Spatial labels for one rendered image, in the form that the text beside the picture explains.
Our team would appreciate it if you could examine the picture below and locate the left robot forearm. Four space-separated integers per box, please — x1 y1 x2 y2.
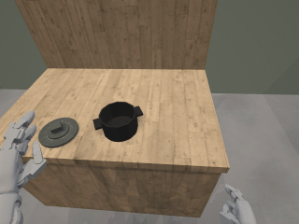
0 192 23 224

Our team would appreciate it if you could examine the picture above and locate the knob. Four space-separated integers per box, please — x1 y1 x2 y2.
50 120 63 133

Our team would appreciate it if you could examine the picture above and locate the robot left hand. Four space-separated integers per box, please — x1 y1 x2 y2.
0 110 47 194

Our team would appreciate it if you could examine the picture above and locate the table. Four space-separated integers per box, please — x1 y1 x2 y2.
0 0 230 218

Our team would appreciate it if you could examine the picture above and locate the lid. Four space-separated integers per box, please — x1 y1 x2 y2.
38 118 78 148

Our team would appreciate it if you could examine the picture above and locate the pot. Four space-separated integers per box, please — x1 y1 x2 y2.
93 102 144 142

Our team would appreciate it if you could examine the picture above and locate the robot right hand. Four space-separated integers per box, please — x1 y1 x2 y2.
220 184 257 224

